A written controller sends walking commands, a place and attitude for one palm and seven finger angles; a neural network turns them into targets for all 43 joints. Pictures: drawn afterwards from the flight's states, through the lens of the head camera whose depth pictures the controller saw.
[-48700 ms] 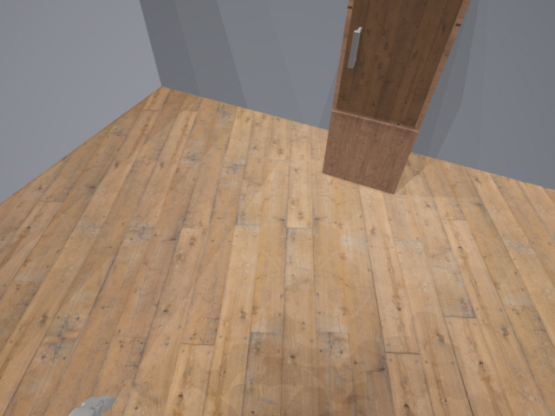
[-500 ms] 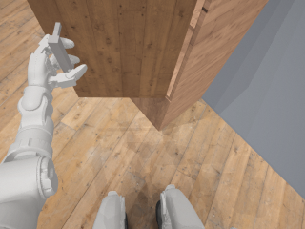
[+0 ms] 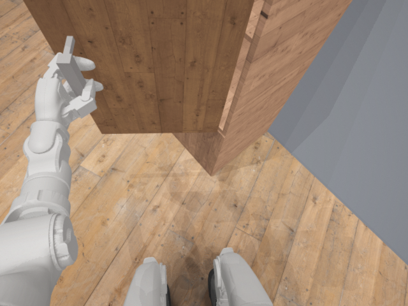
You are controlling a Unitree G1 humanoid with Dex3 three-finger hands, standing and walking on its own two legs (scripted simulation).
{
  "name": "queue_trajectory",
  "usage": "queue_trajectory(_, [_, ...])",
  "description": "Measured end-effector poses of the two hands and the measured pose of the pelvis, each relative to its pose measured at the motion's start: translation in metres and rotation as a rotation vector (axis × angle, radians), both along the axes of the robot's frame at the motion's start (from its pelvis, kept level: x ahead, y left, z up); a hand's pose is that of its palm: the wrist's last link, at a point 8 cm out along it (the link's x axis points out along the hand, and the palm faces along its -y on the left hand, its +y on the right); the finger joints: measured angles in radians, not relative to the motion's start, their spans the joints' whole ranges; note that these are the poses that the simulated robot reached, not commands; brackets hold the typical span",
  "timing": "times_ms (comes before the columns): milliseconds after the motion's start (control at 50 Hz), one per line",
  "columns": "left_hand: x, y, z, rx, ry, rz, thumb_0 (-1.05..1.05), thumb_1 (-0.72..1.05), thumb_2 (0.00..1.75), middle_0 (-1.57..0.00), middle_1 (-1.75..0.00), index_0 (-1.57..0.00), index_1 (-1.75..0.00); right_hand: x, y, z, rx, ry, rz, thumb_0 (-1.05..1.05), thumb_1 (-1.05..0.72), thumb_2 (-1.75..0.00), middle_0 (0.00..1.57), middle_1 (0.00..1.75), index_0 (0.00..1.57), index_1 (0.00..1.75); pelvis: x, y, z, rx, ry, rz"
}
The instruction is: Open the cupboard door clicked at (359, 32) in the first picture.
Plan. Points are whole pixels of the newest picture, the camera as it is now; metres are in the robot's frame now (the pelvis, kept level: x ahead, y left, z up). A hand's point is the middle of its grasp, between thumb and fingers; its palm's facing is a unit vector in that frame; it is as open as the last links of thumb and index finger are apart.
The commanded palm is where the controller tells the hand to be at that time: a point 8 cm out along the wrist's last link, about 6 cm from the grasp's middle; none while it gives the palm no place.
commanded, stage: pull the door open along its arc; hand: left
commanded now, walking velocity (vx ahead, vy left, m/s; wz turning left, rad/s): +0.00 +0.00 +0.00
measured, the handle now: (80, 76) +0.55 +0.20 +0.05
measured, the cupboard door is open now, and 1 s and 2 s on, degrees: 53 100 100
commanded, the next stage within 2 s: open thumb and fingers to let go in 0.86 s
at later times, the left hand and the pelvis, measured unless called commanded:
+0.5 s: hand (125, 175) +0.34 +0.11 +0.05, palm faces +0.19 -0.98 +0.08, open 6.2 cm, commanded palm +0.28 +0.19 +0.05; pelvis +0.02 -0.01 +0.02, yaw +0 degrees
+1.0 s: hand (173, 204) +0.29 +0.04 +0.05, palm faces +0.38 -0.93 -0.04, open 6.1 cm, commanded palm +0.24 +0.08 +0.05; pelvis +0.03 -0.06 +0.02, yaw +5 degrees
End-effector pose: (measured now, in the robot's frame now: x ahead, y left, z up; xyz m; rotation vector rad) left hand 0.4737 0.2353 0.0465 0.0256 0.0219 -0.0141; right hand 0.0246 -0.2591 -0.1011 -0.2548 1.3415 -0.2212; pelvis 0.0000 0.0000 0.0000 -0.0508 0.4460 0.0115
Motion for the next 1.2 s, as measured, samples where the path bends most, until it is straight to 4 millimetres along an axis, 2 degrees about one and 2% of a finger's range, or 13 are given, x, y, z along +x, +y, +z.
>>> queue_trajectory(120, [-0.018, -0.002, 0.000, -0.001, 0.002, -0.010, 0.00, 0.75, 0.76, -0.37, -1.35, -0.34, -1.35, 0.012, -0.001, 0.005, 0.017, -0.032, -0.013, 0.01, -0.90, -0.89, 0.20, 0.30, 0.20, 0.30, 0.007, -0.001, 0.007, 0.008, -0.012, -0.010])
queue_trajectory(220, [-0.049, -0.008, 0.000, -0.005, 0.004, -0.030, 0.00, 0.73, 0.74, -0.35, -1.35, -0.34, -1.35, 0.036, 0.001, 0.013, 0.041, -0.098, -0.005, 0.01, -0.90, -0.89, 0.20, 0.30, 0.20, 0.30, 0.014, -0.002, 0.015, 0.016, -0.031, -0.015])
queue_trajectory(300, [-0.084, -0.020, 0.000, -0.028, 0.002, -0.042, 0.01, 0.72, 0.73, -0.32, -1.32, -0.34, -1.35, 0.065, 0.004, 0.021, 0.061, -0.184, 0.023, 0.01, -0.90, -0.89, 0.20, 0.30, 0.20, 0.30, 0.020, -0.001, 0.021, 0.021, -0.051, -0.017])
queue_trajectory(460, [-0.152, -0.066, 0.000, -0.110, -0.001, 0.165, 0.02, 0.69, 0.71, -0.32, -1.31, -0.36, -1.31, 0.140, 0.020, 0.031, 0.114, -0.380, 0.147, 0.01, -0.91, -0.89, 0.19, 0.30, 0.20, 0.30, 0.024, -0.006, 0.024, 0.038, -0.089, -0.014])
queue_trajectory(540, [-0.174, -0.087, 0.001, -0.093, -0.003, 0.243, 0.02, 0.68, 0.70, -0.33, -1.29, -0.36, -1.30, 0.170, 0.030, 0.034, 0.145, -0.454, 0.208, 0.01, -0.91, -0.89, 0.19, 0.30, 0.20, 0.30, 0.023, -0.013, 0.021, 0.048, -0.105, -0.004])
queue_trajectory(620, [-0.187, -0.103, 0.003, -0.061, -0.005, 0.325, 0.02, 0.67, 0.71, -0.34, -1.28, -0.35, -1.31, 0.188, 0.037, 0.033, 0.174, -0.491, 0.252, 0.01, -0.91, -0.89, 0.19, 0.30, 0.20, 0.30, 0.022, -0.022, 0.019, 0.055, -0.114, 0.009])
queue_trajectory(680, [-0.194, -0.113, 0.004, -0.039, -0.001, 0.381, 0.02, 0.67, 0.72, -0.35, -1.27, -0.35, -1.31, 0.192, 0.038, 0.030, 0.193, -0.494, 0.268, 0.01, -0.91, -0.89, 0.20, 0.30, 0.20, 0.30, 0.023, -0.029, 0.019, 0.061, -0.116, 0.017])
queue_trajectory(760, [-0.203, -0.125, 0.006, -0.013, 0.016, 0.410, 0.02, 0.67, 0.72, -0.34, -1.26, -0.34, -1.32, 0.188, 0.033, 0.027, 0.204, -0.478, 0.267, 0.01, -0.90, -0.89, 0.20, 0.30, 0.20, 0.30, 0.026, -0.039, 0.021, 0.067, -0.121, 0.027])
queue_trajectory(960, [-0.225, -0.156, 0.008, 0.000, 0.036, 0.399, 0.02, 0.68, 0.74, -0.29, -1.29, -0.34, -1.33, 0.170, -0.004, 0.019, 0.156, -0.449, 0.259, 0.01, -0.90, -0.89, 0.20, 0.30, 0.20, 0.30, 0.029, -0.055, 0.021, 0.081, -0.123, 0.051])
queue_trajectory(1080, [-0.221, -0.157, 0.001, 0.012, 0.000, 0.422, 0.01, 0.66, 0.77, -0.33, -1.32, -0.34, -1.33, 0.168, -0.016, 0.008, 0.124, -0.447, 0.269, 0.02, -0.91, -0.90, 0.19, 0.30, 0.20, 0.30, 0.019, -0.059, 0.013, 0.083, -0.114, 0.061])
queue_trajectory(1200, [-0.220, -0.157, -0.001, 0.017, 0.021, 0.411, 0.01, 0.51, 0.72, -0.35, -1.31, -0.35, -1.31, 0.165, -0.010, 0.006, 0.140, -0.467, 0.260, 0.02, -0.91, -0.90, 0.19, 0.30, 0.20, 0.30, 0.011, -0.057, 0.012, 0.085, -0.120, 0.061])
